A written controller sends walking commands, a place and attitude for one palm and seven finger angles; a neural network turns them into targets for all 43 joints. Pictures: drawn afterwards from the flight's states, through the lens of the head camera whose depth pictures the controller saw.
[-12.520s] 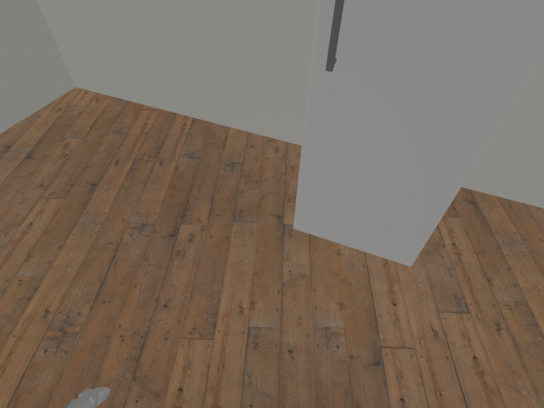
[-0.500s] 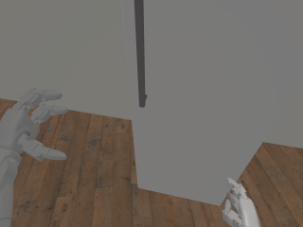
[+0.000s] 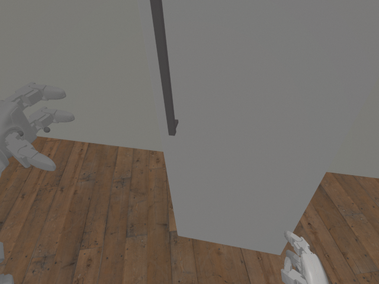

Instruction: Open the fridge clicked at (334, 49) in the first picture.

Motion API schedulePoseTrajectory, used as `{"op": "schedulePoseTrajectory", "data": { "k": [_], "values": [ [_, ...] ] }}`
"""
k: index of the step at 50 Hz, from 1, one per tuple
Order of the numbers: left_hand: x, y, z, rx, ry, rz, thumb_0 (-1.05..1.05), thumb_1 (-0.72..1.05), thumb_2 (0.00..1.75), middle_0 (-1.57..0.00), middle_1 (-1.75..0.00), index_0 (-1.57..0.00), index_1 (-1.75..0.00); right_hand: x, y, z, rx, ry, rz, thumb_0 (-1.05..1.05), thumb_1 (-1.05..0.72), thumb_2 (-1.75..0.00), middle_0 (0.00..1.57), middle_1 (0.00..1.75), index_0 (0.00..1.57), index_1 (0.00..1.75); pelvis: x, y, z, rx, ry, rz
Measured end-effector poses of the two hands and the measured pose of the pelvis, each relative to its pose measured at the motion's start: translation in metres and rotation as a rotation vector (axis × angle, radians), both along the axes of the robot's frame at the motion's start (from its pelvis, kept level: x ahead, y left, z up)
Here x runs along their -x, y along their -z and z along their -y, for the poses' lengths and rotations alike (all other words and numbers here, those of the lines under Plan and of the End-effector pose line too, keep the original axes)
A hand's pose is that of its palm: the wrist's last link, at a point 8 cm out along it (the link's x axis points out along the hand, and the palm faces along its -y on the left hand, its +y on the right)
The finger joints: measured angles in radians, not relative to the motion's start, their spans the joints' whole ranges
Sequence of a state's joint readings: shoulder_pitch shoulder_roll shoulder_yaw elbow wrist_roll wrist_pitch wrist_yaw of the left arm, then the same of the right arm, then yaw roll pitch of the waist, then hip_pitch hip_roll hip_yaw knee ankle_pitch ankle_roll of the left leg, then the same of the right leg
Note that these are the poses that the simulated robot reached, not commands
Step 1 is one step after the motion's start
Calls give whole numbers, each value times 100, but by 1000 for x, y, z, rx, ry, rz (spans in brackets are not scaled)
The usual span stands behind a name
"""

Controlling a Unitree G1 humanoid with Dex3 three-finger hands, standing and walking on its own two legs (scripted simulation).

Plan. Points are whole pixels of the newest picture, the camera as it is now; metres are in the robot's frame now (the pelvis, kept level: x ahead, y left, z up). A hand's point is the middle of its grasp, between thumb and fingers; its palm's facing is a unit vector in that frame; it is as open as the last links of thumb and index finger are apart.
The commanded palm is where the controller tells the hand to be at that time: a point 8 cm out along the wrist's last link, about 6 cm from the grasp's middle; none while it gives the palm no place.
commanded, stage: raise the hand to about handle height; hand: left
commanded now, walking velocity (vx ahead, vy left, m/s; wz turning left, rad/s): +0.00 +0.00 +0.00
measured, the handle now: (166, 58) +0.51 +0.11 +0.27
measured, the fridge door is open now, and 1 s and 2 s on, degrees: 0 0 0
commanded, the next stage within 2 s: move the hooked fingers beside the handle in 0.36 s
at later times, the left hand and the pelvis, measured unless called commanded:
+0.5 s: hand (47, 130) +0.28 +0.28 +0.24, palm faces +0.00 -0.99 -0.12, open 14.0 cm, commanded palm +0.26 +0.32 +0.24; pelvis +0.01 +0.00 +0.00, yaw +0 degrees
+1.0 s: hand (82, 115) +0.34 +0.25 +0.23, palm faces -0.03 -1.00 -0.09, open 14.0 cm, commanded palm +0.31 +0.29 +0.23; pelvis +0.01 +0.01 +0.00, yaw -1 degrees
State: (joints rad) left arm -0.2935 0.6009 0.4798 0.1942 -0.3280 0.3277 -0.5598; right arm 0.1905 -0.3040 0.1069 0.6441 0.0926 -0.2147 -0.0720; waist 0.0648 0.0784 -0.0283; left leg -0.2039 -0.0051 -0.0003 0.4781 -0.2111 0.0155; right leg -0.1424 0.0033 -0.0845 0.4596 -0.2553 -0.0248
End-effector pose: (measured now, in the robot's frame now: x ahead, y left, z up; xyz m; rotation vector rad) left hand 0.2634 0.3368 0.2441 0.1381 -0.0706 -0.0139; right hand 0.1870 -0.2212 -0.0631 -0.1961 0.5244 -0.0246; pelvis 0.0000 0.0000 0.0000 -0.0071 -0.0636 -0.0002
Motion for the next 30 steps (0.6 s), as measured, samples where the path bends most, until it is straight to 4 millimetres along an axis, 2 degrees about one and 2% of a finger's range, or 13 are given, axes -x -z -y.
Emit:
{"op": "schedulePoseTrajectory", "data": {
  "k": [6,14,21,30],
  "values": [
    [2,8,17,17,48,59,-1,-50,30,-30,-121,-30,-120,-1,-8,10,17,27,25,2,-90,-90,21,30,20,30,-5,1,1,-2,14,6],
    [2,6,0,24,-52,51,-1,-50,30,-30,-121,-30,-120,-7,-11,6,20,20,39,2,-90,-90,20,30,20,30,-5,1,2,0,9,14],
    [1,4,7,2,7,48,-1,-50,30,-30,-121,-30,-120,-12,-8,-7,0,2,35,2,-90,-90,21,30,20,30,-7,0,-2,0,7,7],
    [-5,6,-1,31,-23,38,-1,-50,30,-30,-121,-30,-120,-13,-6,-17,-8,-19,23,2,-90,-90,21,30,21,30,-7,0,-6,0,-2,9]
  ]
}}
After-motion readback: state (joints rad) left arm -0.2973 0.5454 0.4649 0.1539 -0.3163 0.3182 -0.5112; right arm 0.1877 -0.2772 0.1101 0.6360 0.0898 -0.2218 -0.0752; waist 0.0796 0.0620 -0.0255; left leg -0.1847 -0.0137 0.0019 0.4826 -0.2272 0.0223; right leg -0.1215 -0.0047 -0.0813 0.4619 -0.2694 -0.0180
